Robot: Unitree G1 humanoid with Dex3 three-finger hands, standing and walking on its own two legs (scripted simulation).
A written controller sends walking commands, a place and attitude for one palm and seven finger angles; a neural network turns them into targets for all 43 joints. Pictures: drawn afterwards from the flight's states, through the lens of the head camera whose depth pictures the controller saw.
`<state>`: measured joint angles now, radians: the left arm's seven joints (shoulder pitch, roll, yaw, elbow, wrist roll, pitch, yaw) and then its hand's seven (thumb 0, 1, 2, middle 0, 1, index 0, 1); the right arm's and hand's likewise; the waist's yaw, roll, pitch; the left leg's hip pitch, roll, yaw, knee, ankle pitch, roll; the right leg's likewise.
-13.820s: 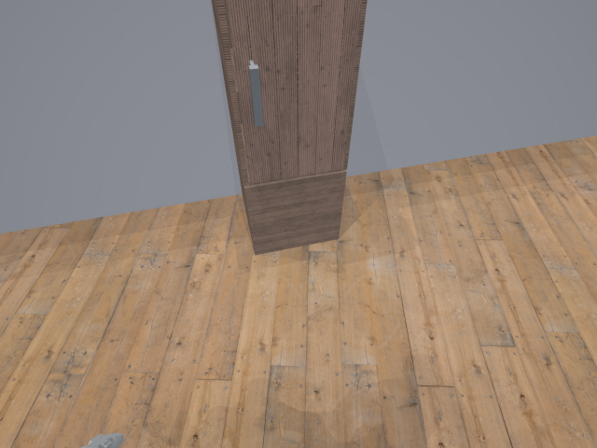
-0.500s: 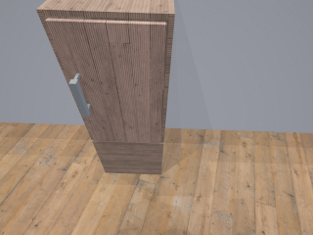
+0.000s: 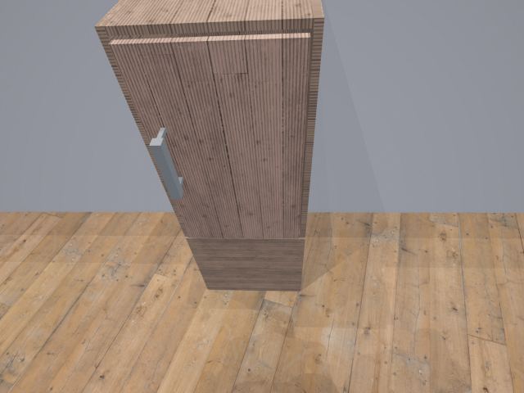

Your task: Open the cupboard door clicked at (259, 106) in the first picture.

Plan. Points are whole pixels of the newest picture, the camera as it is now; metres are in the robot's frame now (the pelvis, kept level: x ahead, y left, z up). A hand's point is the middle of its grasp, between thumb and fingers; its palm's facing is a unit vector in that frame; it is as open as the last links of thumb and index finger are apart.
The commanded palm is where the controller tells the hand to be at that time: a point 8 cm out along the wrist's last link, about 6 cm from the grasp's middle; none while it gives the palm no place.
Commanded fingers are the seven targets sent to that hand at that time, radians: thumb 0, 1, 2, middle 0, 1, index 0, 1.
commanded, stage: shuffle to correct the standing spot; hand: left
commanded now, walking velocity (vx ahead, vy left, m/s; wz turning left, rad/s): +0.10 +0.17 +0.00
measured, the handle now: (170, 164) +0.56 +0.25 +0.00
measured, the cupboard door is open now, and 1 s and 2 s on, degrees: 0 0 0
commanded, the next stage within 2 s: come to a stop and stand still in 0.02 s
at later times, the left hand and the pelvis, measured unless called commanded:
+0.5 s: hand out of the picture +0.03 +0.28 -0.18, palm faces +0.03 -0.99 -0.16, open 7.3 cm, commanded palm none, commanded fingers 0.00 0.90 0.90 -0.20 -0.30 -0.20 -0.30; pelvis +0.03 +0.09 +0.01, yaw -1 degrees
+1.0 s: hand out of the picture +0.05 +0.20 -0.16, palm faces +0.03 -0.97 -0.22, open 7.2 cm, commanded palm none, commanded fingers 0.00 0.90 0.90 -0.20 -0.30 -0.20 -0.30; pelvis +0.02 +0.02 +0.01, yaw +0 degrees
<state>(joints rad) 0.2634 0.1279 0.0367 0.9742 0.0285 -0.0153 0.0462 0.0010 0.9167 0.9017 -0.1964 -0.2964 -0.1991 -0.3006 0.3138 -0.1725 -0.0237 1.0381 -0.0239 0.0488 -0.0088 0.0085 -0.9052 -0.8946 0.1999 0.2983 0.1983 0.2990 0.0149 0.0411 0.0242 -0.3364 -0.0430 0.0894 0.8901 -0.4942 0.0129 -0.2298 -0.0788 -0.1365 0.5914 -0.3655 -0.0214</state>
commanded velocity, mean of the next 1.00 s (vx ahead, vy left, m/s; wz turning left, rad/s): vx -0.01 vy -0.09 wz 0.00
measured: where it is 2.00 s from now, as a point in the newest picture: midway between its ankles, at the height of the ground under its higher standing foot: outside the picture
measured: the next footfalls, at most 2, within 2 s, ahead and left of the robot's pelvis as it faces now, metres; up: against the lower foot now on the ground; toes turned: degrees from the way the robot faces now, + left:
left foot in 0.28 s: +0.12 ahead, +0.21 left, +0.00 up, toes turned +5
right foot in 0.78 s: +0.02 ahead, -0.06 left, +0.00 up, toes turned -3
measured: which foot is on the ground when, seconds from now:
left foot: up 0.00-0.26, down 0.28-0.78, up 0.80-1.00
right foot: down 0.00-0.28, up 0.30-0.76, down 0.78-1.00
